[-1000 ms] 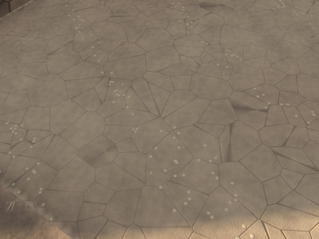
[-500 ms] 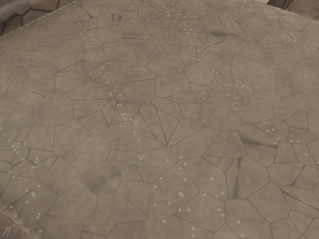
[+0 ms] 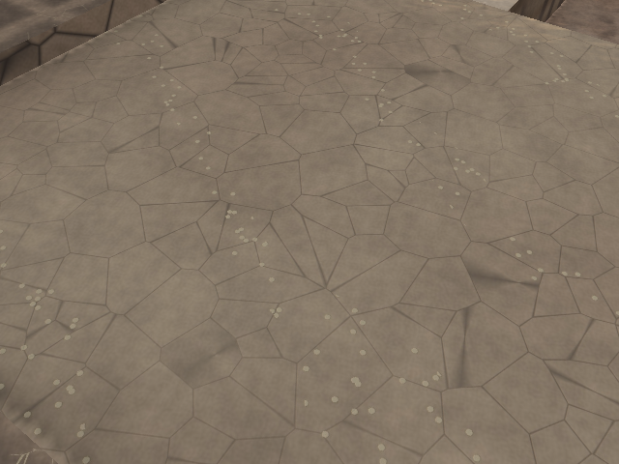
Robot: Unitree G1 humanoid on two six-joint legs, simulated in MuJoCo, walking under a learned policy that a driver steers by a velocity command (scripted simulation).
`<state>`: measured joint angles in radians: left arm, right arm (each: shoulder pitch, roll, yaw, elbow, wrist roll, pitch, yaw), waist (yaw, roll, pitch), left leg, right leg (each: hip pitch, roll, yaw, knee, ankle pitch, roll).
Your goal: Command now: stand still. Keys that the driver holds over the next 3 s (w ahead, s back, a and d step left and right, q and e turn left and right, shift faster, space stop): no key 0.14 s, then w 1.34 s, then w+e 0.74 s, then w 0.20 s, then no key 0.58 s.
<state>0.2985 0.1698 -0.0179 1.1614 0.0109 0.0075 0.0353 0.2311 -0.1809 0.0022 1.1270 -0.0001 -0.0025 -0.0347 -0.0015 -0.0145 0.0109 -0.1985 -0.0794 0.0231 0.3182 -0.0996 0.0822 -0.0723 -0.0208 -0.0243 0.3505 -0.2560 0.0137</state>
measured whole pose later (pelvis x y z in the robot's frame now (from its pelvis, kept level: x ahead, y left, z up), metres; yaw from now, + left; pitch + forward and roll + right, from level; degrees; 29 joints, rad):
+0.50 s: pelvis +0.05 +0.01 -0.01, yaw +0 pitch +0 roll -1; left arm 0.47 0.18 0.05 1.15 0.02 -0.03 0.02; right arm 0.25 -0.20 -0.04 1.05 -0.02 -0.06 0.01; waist 0.00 -0.03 -0.04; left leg -0.25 -0.03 0.07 0.50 -0.27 0.07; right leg -0.07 -0.01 0.01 0.45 -0.38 -0.02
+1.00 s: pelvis +0.31 -0.01 -0.05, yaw +0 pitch +2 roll +3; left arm -0.03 0.20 0.05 0.88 0.02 -0.06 -0.03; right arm 0.50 -0.18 -0.03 1.14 -0.03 -0.10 -0.03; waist -0.09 -0.03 0.06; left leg 0.22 -0.08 0.04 0.35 -0.57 0.05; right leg -0.46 -0.02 -0.06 0.40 0.08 -0.11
